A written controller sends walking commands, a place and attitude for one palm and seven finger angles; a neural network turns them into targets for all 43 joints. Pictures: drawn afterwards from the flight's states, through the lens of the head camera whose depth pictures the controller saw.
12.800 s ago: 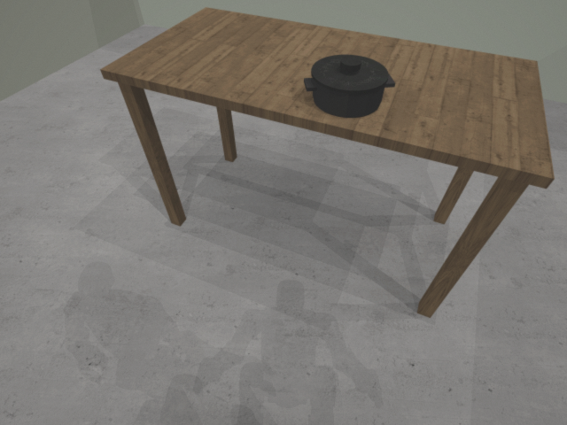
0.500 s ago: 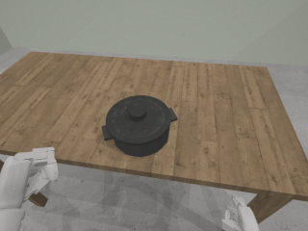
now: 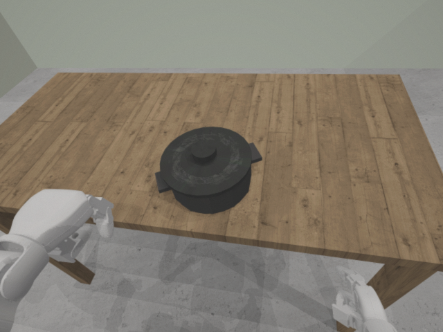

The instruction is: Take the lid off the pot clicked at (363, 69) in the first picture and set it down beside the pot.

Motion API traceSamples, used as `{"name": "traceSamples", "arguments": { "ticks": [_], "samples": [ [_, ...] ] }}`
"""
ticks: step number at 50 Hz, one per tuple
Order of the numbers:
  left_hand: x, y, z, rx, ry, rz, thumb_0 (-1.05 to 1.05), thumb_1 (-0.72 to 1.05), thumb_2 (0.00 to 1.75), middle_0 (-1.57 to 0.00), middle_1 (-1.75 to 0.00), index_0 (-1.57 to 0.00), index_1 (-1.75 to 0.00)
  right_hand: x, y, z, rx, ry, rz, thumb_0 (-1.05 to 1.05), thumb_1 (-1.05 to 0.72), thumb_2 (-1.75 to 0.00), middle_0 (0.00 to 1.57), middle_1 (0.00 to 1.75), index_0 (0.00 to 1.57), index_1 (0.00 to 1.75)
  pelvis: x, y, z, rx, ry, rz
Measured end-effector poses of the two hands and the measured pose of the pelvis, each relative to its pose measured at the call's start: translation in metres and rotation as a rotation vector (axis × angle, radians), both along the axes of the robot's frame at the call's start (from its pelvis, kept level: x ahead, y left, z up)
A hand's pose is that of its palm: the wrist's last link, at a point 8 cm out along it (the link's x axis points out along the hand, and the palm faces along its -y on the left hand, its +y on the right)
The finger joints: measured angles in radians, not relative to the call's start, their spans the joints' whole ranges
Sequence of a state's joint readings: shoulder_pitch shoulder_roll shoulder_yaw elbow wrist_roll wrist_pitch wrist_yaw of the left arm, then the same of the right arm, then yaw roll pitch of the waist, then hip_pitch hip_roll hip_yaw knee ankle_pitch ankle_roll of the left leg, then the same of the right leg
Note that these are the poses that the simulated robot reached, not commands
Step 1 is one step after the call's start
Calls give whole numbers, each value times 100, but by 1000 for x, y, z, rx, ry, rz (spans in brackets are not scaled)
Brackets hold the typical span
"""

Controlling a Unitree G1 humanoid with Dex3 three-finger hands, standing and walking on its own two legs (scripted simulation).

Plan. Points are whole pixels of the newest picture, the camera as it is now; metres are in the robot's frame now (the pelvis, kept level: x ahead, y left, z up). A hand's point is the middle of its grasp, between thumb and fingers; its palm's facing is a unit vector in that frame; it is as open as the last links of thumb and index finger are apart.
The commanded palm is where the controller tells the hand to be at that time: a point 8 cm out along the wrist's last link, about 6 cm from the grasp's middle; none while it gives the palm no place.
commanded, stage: reach forward and open the fingers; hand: left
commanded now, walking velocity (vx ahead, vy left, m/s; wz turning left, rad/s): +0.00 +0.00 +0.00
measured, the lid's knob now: (204, 151) +0.44 +0.10 +0.08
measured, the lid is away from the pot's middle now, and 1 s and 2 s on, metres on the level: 0.00 0.00 0.00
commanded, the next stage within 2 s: move the open hand above the knob in 0.54 s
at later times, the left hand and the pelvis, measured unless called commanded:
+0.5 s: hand (84, 202) +0.26 +0.25 +0.15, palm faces -0.13 +0.00 -0.99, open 9.9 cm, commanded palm +0.25 +0.25 +0.21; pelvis -0.02 +0.01 +0.00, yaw -1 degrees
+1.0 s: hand (117, 172) +0.32 +0.21 +0.15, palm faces -0.19 -0.01 -0.98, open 10.1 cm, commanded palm +0.29 +0.21 +0.21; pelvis -0.01 +0.00 +0.00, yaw +0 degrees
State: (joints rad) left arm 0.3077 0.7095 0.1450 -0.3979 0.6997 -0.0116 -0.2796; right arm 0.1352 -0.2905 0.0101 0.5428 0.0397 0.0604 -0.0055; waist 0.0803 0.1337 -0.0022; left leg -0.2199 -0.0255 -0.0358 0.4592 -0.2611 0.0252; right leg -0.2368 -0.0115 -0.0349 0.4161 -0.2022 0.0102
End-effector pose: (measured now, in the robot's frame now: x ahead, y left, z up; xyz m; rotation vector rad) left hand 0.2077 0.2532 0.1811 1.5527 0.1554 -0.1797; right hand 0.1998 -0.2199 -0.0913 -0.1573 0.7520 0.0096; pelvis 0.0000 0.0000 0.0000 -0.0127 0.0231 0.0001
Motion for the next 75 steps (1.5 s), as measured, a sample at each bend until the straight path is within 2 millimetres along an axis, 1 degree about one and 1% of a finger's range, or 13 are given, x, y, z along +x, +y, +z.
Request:
{"name": "traceSamples", "arguments": {
  "ticks": [4, 10, 17, 23, 32, 37, 43, 48, 58, 64, 75],
  "samples": [
    [5, -3, 5, 4, -36, -28, 0, 17, 128, -103, -67, -104, -67, -12, 3, -3, 4, 21, 5, 1, -91, -90, 20, 30, 20, 30, -6, 2, 0, 2, -7, -1],
    [16, 0, 9, 1, -60, -20, 0, 0, 133, -96, -46, -97, -46, -24, 8, -4, 17, 29, 0, 2, -91, -90, 20, 30, 20, 30, -14, 5, 0, 6, -21, -5],
    [27, -1, 15, 4, -69, -35, 0, -19, 140, -88, -23, -89, -23, -29, 12, 1, 25, 3, -9, 2, -91, -90, 20, 30, 20, 30, -20, 8, 0, 9, -33, -12],
    [38, -4, 20, -1, -81, -36, 0, -27, 143, -85, -13, -86, -13, -28, 12, 5, 25, -11, -10, 2, -91, -90, 20, 30, 20, 30, -24, 9, -1, 11, -37, -14],
    [57, -8, 26, 9, -77, -32, 0, -30, 145, -84, -9, -85, -9, -28, 8, 3, 22, -2, -13, 1, -91, -90, 20, 30, 20, 30, -23, 7, -1, 12, -33, -11],
    [72, -10, 26, -1, -55, 2, 0, -31, 146, -84, -9, -85, -9, -27, 5, 0, 28, 15, -15, 1, -91, -90, 20, 30, 20, 30, -20, 5, -1, 13, -26, -7],
    [86, -29, 24, -3, -24, -32, 0, -31, 146, -84, -9, -85, -9, -23, 2, -3, 36, 20, -20, 1, -91, -90, 20, 30, 20, 30, -15, 3, -1, 15, -21, -7],
    [99, -35, 26, -5, -21, -29, 0, -31, 146, -84, -9, -85, -8, -20, -1, -4, 44, 23, -23, 1, -91, -90, 20, 30, 20, 30, -12, 0, -2, 17, -15, -8],
    [111, -49, 24, -17, -17, -43, 0, -31, 146, -84, -9, -85, -8, -15, -6, -4, 47, 24, -25, 1, -91, -90, 20, 30, 20, 30, -7, -3, -2, 19, -11, -8],
    [121, -52, 22, -27, -12, -28, 0, -31, 146, -84, -9, -85, -8, -13, -7, -4, 47, 32, -27, 1, -91, -90, 20, 30, 20, 30, -5, -4, -3, 19, -9, -6],
    [139, -73, 24, -30, -25, -67, 0, -31, 146, -84, -9, -85, -8, -14, -3, -4, 57, 36, -37, 1, -91, -90, 20, 30, 20, 30, -4, -2, -3, 21, -9, -7]
  ]
}}
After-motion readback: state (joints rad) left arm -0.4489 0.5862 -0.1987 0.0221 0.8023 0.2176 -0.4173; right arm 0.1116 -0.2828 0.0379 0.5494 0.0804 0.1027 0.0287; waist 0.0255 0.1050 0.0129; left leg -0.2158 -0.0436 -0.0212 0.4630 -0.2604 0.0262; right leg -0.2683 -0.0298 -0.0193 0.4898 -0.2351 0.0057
